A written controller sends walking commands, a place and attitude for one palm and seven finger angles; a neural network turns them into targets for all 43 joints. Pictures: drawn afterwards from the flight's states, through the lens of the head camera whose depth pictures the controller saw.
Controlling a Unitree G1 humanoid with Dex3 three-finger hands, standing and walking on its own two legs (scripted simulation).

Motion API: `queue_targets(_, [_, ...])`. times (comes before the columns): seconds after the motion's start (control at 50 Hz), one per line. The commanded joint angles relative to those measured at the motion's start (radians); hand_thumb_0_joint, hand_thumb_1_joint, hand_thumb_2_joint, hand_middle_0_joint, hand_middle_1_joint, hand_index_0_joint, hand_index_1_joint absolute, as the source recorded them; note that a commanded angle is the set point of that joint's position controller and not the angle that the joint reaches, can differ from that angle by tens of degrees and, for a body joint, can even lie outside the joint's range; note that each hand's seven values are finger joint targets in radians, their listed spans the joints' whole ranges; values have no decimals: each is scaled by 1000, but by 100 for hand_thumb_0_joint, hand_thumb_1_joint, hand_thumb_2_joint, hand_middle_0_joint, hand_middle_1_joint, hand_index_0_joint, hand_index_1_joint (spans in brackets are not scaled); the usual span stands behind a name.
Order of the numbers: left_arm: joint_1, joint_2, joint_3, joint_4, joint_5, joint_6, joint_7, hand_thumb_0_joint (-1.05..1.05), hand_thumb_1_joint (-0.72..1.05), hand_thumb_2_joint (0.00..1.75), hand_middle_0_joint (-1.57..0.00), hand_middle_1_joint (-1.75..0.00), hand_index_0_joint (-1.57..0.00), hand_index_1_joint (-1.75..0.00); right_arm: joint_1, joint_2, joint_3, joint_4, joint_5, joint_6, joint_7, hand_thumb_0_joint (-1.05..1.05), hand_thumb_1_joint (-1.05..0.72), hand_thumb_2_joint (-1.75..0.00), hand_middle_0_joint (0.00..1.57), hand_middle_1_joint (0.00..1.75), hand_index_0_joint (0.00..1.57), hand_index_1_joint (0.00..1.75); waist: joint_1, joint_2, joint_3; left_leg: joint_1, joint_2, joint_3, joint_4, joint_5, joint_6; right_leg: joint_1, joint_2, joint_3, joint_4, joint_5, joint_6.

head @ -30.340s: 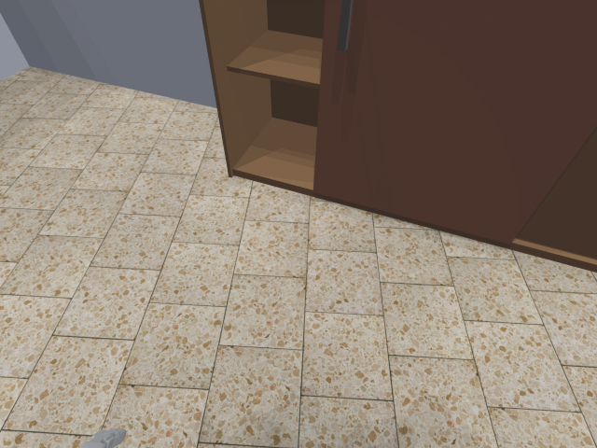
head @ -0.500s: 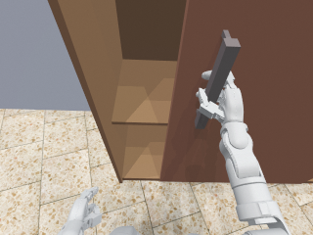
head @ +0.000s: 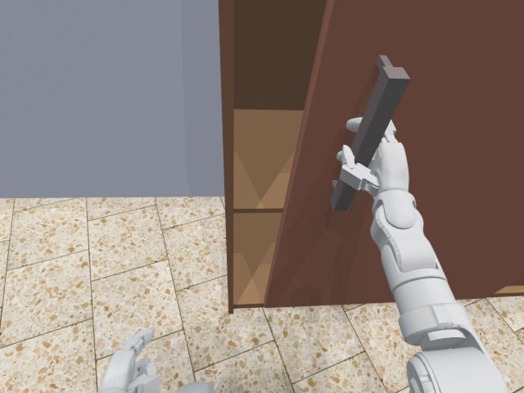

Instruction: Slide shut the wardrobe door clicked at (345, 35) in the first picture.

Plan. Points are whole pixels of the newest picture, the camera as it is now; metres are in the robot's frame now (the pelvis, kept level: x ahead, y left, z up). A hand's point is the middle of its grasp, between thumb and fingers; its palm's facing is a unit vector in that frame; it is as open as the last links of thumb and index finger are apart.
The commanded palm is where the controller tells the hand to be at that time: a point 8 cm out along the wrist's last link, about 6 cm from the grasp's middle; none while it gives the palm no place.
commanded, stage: step sideways, sliding the door along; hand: right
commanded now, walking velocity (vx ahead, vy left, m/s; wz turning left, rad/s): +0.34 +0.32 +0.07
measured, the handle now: (357, 144) +0.46 -0.15 +0.14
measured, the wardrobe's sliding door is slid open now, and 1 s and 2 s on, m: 0.11 0.00 0.00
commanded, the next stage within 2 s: stop walking and hold the door there in 0.64 s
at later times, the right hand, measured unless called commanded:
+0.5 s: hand (270, 164) +0.41 -0.01 +0.13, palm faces +0.28 +0.95 -0.12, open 6.7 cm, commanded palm +0.37 +0.02 +0.13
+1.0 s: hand (275, 163) +0.42 -0.01 +0.13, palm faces +0.53 +0.79 -0.32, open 6.8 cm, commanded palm +0.37 -0.04 +0.13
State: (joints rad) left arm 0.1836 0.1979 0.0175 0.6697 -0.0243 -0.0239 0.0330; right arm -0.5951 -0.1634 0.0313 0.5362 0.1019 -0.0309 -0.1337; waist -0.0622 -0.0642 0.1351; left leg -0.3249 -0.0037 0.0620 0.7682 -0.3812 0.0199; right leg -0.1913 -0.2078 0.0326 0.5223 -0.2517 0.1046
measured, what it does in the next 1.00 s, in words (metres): steps to the left: right foot, then left foot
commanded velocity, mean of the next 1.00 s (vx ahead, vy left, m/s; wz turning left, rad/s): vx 0.08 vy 0.13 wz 0.09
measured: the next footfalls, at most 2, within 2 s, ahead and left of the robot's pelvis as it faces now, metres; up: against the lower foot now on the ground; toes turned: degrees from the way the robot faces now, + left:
right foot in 0.20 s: +0.03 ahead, -0.11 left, +0.00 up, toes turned -7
left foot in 0.42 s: +0.10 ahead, +0.26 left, +0.00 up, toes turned +1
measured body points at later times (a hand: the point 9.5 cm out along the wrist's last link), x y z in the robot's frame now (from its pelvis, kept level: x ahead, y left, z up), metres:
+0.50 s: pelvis +0.03 +0.18 -0.01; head +0.06 +0.20 +0.43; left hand +0.22 +0.36 -0.13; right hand +0.39 -0.05 +0.14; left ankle +0.06 +0.26 -0.72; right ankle -0.02 -0.06 -0.71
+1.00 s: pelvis +0.09 +0.31 +0.01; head +0.13 +0.33 +0.46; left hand +0.25 +0.57 -0.10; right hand +0.38 -0.05 +0.15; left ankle +0.10 +0.40 -0.72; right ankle +0.08 +0.19 -0.69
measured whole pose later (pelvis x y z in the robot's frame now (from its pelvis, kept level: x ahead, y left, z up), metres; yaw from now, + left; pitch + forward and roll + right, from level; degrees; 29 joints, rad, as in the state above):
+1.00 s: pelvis +0.09 +0.31 +0.01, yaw +3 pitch -3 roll -1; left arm 0.12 0.29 0.01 0.69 -0.04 -0.07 0.07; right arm -0.16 -0.43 -0.46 0.34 0.06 -0.08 -0.12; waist -0.02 -0.05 0.13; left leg -0.24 -0.01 0.04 0.56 -0.27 0.04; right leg -0.33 -0.02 -0.04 0.84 -0.47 0.02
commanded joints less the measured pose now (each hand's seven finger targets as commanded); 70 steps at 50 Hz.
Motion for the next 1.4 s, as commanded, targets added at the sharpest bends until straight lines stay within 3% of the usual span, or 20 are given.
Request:
queue_targets(0.0, [-130, 77, 15, -155, -39, -25, -2, 0, 90, 90, -20, -30, -20, -30, -511, 197, 255, -339, -58, -126, 113, 0, -90, -90, 45, 140, 45, 140, 90, 25, -437, 271, 35, -95, -315, 285, 7, 23, -3, -88, 98, 102, -139])
queue_targets(0.06, [-108, 80, 26, -107, -24, -37, 28, 0, 90, 90, -20, -30, -20, -30, -464, 178, 221, -269, -45, -120, 96, 0, -90, -90, 45, 140, 45, 140, 100, 382, -369, 225, 182, -387, -499, 403, 118, -108, 168, -59, 386, -212, -94])
queue_targets(0.14, [-97, 61, 23, -82, 1, -67, 31, 0, 90, 90, -20, -30, -20, -30, -534, 219, 281, -400, -56, -145, 99, 0, -90, -90, 45, 140, 45, 140, 146, 170, -454, 297, 128, -208, -173, 870, 109, 75, 143, -121, -170, 100, -91])
queue_targets(0.18, [-84, 136, 66, -130, 8, -53, 12, 0, 90, 90, -20, -30, -20, -30, -437, 174, 258, -397, -39, -158, 112, 0, -90, -90, 45, 140, 45, 140, 115, -121, -461, -93, 19, -113, 153, 238, -8, 383, -225, 180, -152, 760, -249])
queue_targets(0.24, [-120, 103, 54, -152, 17, -27, -5, 0, 90, 90, -20, -30, -20, -30, -419, 151, 235, -428, -48, -160, 131, 0, -90, -90, 45, 140, 45, 140, 81, -98, -339, -284, 63, -166, 303, -91, -10, 337, -344, 179, -122, 723, -347])
queue_targets(0.36, [-136, 77, 19, -224, -40, -16, -10, 0, 90, 90, -20, -30, -20, -30, -452, 266, 315, -449, -52, -145, 125, 0, -90, -90, 45, 140, 45, 140, 96, -176, -407, 179, -16, 20, -117, 184, -11, 66, -109, -103, 50, 241, -167])
queue_targets(0.44, [-99, 80, 48, -154, -32, -23, 19, 0, 90, 90, -20, -30, -20, -30, -334, 79, 167, -428, -53, -108, 82, 0, -90, -90, 45, 140, 45, 140, 93, 395, -397, 258, 212, -428, -388, 743, 139, -133, 162, -90, 410, -227, -65])
queue_targets(0.52, [-78, 74, 35, -116, -3, -43, 24, 0, 90, 90, -20, -30, -20, -30, -330, 93, 164, -562, -44, -126, 71, 0, -90, -90, 45, 140, 45, 140, 123, 231, -476, 331, 175, -249, -130, 1049, 112, 5, 138, -114, -60, -28, -89])
queue_targets(0.54, [-89, 92, 39, -130, -3, -42, 27, 0, 90, 90, -20, -30, -20, -30, -332, 74, 164, -616, -36, -142, 72, 0, -90, -90, 45, 140, 45, 140, 139, 90, -484, 188, 115, -176, 21, 859, 50, 210, 36, -86, -243, 317, -111])
queue_targets(0.56, [-102, 135, 69, -171, 3, -39, 15, 0, 90, 90, -20, -30, -20, -30, -275, 85, 165, -623, -17, -151, 83, 0, -90, -90, 45, 140, 45, 140, 107, -139, -478, -105, 31, -108, 174, 332, -27, 415, -237, 166, -153, 818, -237])
queue_targets(0.58, [-120, 116, 61, -196, -4, -22, -19, 0, 90, 90, -20, -30, -20, -30, -214, 112, 175, -574, -20, -140, 99, 0, -90, -90, 45, 140, 45, 140, 79, -129, -456, -190, -1, -115, 343, -76, -40, 394, -343, 224, -151, 842, -319])
queue_targets(0.72, [-71, 138, 65, -219, -32, -12, -49, 0, 90, 90, -20, -30, -20, -30, -187, 16, 93, -647, -27, -154, 83, 0, -90, -90, 45, 140, 45, 140, 85, -258, -366, -8, 4, 51, -20, 63, -20, 300, -191, -135, 23, 697, -188])
queue_targets(0.74, [0, 224, 90, -135, -35, 3, -26, 0, 90, 90, -20, -30, -20, -30, -44, -624, -497, -365, -70, -148, 26, 0, -90, -90, 45, 140, 45, 140, 57, -249, -375, 0, -31, 85, -75, 102, -46, 285, -150, -203, 56, 618, -149])
queue_targets(0.78, [-42, 160, 56, -185, -48, -13, -20, 0, 90, 90, -20, -30, -20, -30, -26, -455, -329, -497, -76, -140, 57, 0, -90, -90, 45, 140, 45, 140, 42, -54, -410, 325, 31, -13, -334, 568, 7, 75, -3, -224, 400, 415, -101])
queue_targets(0.82, [-65, 136, 48, -164, -41, -54, 2, 0, 90, 90, -20, -30, -20, -30, 74, -600, -479, -418, -64, -114, 40, 0, -90, -90, 45, 140, 45, 140, 38, 300, -407, 381, 320, -422, -347, 1089, 172, -263, 150, -95, 744, -343, -74])
queue_targets(0.94, [-91, 166, 22, -110, -18, -106, 51, 0, 90, 90, -20, -30, -20, -30, 217, -620, -607, -415, -76, -136, -22, 0, -90, -90, 45, 140, 45, 140, 48, 193, -386, 433, 273, -275, -313, 1120, 112, -162, 183, -58, 162, -196, -97])
queue_targets(1.06, [-73, 205, 53, -145, -45, -85, 41, 0, 90, 90, -20, -30, -20, -30, 294, -582, -549, -416, -87, -147, -17, 0, -90, -90, 45, 140, 45, 140, 52, 1, -362, 212, 184, -233, -323, 671, -19, 78, 58, -6, -87, 388, -146])
queue_targets(1.14, [-89, 218, 37, -150, -25, -80, 62, 0, 90, 90, -20, -30, -20, -30, 302, -643, -586, -369, -86, -158, -21, 0, -90, -90, 45, 140, 45, 140, 50, -151, -231, 106, 100, -196, -361, 184, -1, -34, 2, 105, -215, 58, -175])
queue_targets(1.22, [-62, 215, 28, -155, -24, -87, 75, 0, 90, 90, -20, -30, -20, -30, 305, -679, -600, -296, -92, -168, -26, 0, -90, -90, 45, 140, 45, 140, 47, -73, -222, 129, 83, -185, -391, 13, 2, -124, 34, 92, -280, -281, -169])
queue_targets(1.38, [-30, 214, 28, -129, -17, -106, 76, 0, 90, 90, -20, -30, -20, -30, 274, -635, -551, -222, -85, -166, -8, 0, -90, -90, 45, 140, 45, 140, 65, 31, -251, -1, 112, -272, -527, -36, 10, 33, 86, 36, -165, -116, -143])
